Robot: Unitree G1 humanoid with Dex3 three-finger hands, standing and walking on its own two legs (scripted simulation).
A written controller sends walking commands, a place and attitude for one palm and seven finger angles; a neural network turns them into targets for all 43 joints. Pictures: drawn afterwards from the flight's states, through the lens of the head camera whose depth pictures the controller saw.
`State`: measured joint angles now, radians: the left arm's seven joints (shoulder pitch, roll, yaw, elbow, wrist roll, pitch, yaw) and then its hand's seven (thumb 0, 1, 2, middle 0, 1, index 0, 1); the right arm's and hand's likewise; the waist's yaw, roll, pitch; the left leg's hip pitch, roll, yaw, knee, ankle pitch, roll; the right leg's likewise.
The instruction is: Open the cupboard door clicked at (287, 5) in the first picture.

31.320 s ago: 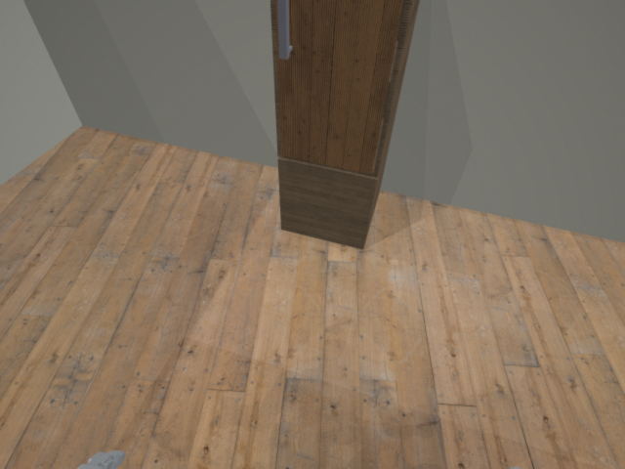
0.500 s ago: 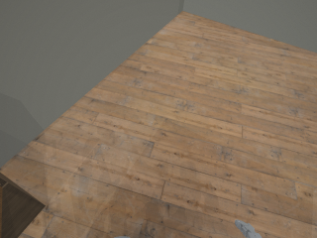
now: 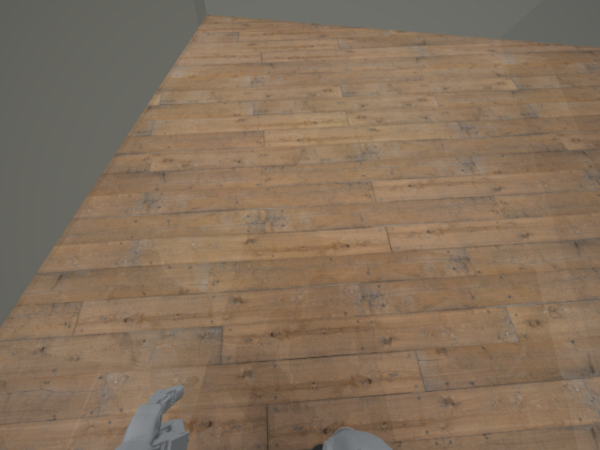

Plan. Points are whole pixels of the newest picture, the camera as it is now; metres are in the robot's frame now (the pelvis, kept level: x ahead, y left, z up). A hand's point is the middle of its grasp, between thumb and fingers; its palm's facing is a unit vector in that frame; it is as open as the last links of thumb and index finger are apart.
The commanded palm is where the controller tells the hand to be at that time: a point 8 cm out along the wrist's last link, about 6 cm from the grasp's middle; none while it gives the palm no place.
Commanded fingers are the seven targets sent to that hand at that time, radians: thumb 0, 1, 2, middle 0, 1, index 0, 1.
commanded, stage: walk to a spot facing it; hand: left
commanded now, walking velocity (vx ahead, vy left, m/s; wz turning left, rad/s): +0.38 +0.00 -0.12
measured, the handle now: out of the picture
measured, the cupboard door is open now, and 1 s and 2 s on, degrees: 54 54 54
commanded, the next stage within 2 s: turn to face it in 0.64 s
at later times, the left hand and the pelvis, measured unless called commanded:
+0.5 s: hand (205, 440) +0.15 +0.15 -0.16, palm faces +0.07 -0.99 -0.15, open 7.3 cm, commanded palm none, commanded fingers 0.00 0.90 0.90 -0.20 -0.30 -0.20 -0.30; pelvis +0.28 +0.00 +0.00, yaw -3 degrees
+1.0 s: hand (249, 190) +0.64 +0.12 -0.15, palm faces -0.06 -0.98 -0.21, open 7.3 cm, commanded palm none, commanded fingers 0.00 0.90 0.90 -0.20 -0.30 -0.20 -0.30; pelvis +0.51 -0.05 +0.00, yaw -2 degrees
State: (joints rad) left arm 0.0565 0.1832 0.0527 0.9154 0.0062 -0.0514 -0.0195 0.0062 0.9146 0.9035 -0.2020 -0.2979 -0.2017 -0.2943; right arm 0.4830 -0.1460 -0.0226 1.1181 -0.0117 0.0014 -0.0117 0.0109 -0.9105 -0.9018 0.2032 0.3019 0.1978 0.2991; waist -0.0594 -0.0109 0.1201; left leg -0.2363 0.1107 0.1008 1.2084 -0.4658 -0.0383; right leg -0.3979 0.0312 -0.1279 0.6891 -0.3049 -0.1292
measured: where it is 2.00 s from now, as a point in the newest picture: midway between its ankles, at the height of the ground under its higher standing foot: (327, 310)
